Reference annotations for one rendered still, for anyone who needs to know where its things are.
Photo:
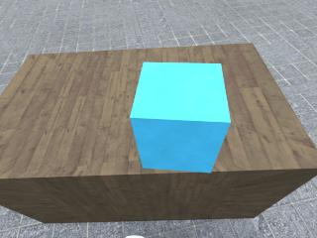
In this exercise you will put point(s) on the carton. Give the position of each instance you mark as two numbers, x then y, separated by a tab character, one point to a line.
180	115

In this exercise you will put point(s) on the pedestal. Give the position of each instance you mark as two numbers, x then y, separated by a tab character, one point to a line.
68	152

